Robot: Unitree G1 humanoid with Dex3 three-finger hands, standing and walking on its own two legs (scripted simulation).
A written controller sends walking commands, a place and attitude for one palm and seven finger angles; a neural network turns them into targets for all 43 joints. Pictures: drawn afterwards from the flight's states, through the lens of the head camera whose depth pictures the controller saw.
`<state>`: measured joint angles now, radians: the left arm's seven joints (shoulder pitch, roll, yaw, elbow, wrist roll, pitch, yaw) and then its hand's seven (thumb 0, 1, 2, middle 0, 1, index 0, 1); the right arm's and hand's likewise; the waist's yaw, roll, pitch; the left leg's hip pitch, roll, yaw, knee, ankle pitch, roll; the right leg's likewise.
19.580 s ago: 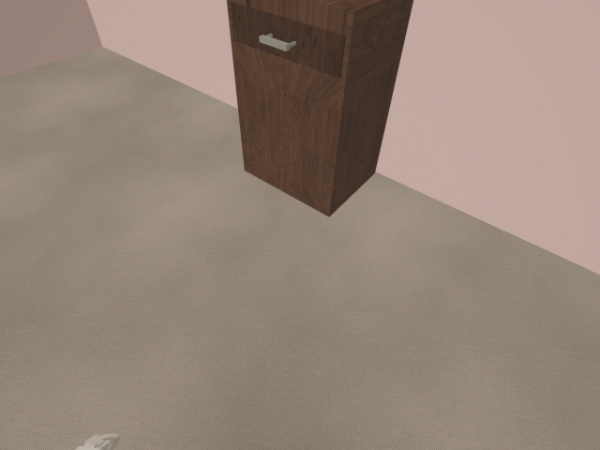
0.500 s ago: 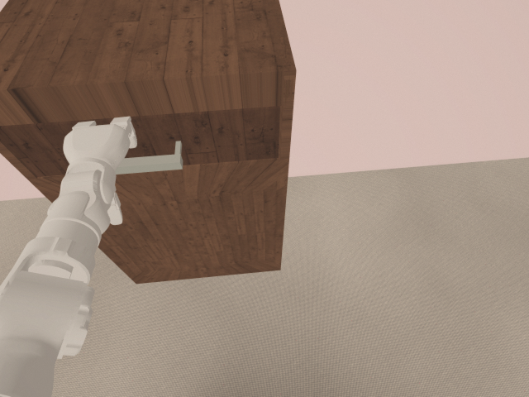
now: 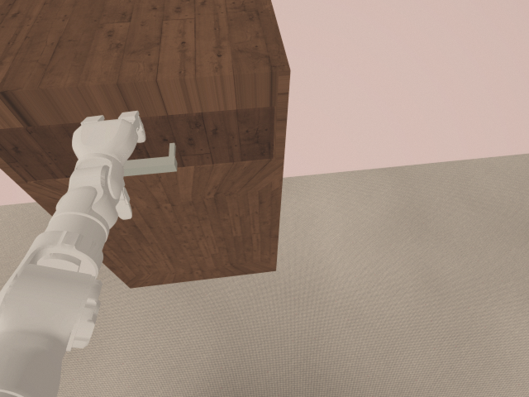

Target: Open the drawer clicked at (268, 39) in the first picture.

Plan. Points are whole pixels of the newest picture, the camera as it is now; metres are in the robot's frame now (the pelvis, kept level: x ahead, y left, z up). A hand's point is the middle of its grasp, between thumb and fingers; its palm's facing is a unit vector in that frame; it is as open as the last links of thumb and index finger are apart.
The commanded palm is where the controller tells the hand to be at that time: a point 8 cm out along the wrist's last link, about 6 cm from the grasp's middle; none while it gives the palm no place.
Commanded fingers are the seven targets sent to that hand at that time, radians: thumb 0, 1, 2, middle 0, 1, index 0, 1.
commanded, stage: lift the fingers back up to retry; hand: left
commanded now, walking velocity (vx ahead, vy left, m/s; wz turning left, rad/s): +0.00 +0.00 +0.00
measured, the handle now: (142, 158) +0.55 +0.21 +0.00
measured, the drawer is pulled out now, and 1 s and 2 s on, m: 0.00 0.00 0.00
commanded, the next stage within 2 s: re-aim the fingers above the handle in 0.46 s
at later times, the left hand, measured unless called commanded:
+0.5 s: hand (127, 159) +0.49 +0.20 +0.06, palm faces -0.04 -0.01 -1.00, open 13.8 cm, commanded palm +0.47 +0.21 +0.11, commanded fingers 0.00 -0.50 0.30 -0.30 -1.20 -0.30 -1.20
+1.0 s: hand (121, 156) +0.49 +0.22 +0.06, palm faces +0.01 -0.02 -1.00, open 13.8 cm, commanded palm +0.47 +0.21 +0.11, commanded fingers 0.00 -0.50 0.30 -0.30 -1.20 -0.30 -1.20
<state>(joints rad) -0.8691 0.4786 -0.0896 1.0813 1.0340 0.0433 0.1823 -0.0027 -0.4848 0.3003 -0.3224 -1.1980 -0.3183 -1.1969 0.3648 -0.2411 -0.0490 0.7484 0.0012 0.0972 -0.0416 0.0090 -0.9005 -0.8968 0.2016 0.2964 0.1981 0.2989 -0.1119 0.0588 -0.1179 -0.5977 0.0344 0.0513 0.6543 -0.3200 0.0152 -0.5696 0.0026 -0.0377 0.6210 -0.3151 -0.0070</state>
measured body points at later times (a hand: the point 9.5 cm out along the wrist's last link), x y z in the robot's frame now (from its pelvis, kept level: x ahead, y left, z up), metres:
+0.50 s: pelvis +0.00 +0.00 +0.00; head +0.07 -0.01 +0.44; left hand +0.48 +0.20 +0.12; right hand +0.02 -0.28 -0.13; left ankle -0.01 +0.11 -0.72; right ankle -0.02 -0.12 -0.72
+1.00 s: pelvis +0.01 +0.00 +0.00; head +0.09 -0.01 +0.44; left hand +0.49 +0.21 +0.12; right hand +0.02 -0.27 -0.14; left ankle -0.01 +0.11 -0.72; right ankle -0.02 -0.12 -0.72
